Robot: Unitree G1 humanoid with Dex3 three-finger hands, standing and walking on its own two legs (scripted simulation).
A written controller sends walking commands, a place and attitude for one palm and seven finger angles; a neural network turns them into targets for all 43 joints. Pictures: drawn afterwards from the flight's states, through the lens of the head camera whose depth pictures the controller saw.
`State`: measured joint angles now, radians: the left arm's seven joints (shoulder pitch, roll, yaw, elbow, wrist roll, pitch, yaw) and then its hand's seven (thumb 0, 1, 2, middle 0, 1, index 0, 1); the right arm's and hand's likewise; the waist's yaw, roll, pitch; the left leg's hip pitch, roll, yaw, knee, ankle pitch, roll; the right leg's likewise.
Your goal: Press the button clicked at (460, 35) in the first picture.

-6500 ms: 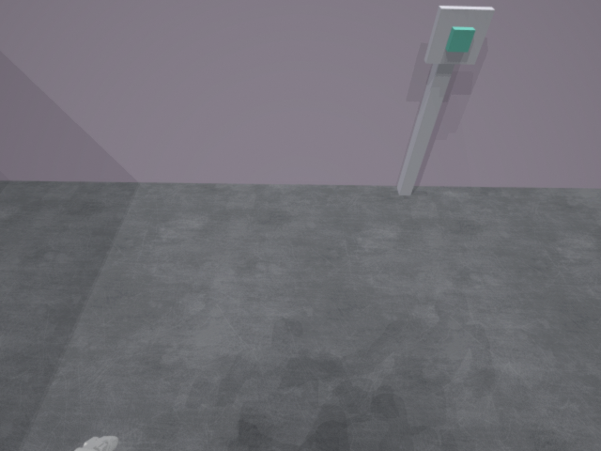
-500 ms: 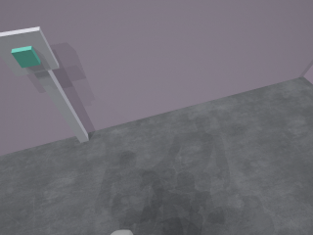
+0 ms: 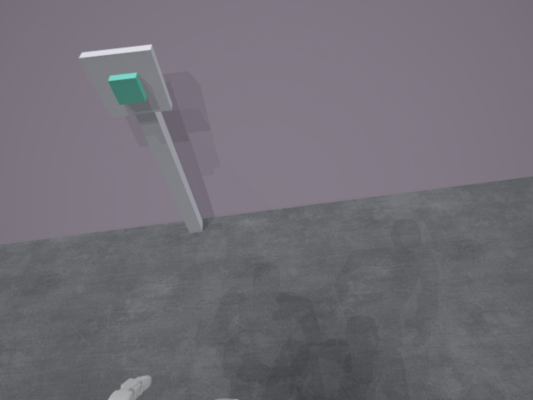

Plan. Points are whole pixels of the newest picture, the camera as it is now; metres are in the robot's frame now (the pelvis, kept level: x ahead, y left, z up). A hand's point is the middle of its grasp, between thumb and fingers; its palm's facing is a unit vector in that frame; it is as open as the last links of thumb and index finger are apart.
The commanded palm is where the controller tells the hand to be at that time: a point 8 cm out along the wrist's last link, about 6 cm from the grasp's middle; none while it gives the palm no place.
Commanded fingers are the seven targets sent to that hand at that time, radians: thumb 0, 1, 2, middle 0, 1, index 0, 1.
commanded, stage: turn to face it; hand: left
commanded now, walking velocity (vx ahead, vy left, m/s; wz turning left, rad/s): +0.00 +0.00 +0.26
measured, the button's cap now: (128, 88) +0.84 +0.41 +0.01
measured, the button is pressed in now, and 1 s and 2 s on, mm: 0 0 0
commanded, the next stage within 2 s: take the last steps up to it in 0.08 s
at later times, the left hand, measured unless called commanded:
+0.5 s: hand out of the picture -0.07 +0.23 -0.17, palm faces +0.22 -0.95 -0.21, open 7.4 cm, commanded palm none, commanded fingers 0.00 0.90 0.90 -0.20 -0.30 -0.20 -0.30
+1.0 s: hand (164, 331) +0.26 +0.23 -0.16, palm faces +0.13 -0.97 -0.20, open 7.4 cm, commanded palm none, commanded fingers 0.00 0.90 0.90 -0.20 -0.30 -0.20 -0.30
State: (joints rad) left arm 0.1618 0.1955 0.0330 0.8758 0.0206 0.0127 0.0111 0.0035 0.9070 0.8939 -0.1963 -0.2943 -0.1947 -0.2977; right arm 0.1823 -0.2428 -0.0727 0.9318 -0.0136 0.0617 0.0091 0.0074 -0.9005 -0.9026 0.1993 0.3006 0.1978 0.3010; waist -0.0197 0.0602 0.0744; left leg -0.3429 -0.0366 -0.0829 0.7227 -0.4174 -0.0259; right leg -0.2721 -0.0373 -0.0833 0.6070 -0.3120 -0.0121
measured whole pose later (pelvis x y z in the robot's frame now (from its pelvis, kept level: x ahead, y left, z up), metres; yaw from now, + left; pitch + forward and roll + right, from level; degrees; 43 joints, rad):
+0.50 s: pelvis +0.00 +0.04 +0.00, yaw +8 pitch -1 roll +0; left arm 0.37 0.22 0.05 1.08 0.03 0.03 0.00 0.00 0.91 0.89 -0.20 -0.29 -0.20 -0.30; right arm 0.19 -0.19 -0.04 0.99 -0.02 0.00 0.01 0.01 -0.91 -0.90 0.19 0.30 0.19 0.30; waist 0.05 -0.03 0.03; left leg -0.19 0.03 0.10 0.54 -0.33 0.02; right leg -0.29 -0.11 -0.14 0.75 -0.46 0.02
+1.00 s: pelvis +0.17 +0.04 -0.01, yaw +8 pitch -2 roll +1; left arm 0.11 0.16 0.04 0.99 0.02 -0.06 -0.02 0.00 0.91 0.89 -0.20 -0.29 -0.19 -0.30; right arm 0.45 -0.13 -0.04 1.19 -0.01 -0.02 -0.01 0.01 -0.90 -0.90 0.20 0.30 0.20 0.30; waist -0.04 0.03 0.09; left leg -0.16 0.04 0.05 1.03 -0.51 0.02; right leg -0.39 -0.05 -0.15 0.67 -0.24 -0.06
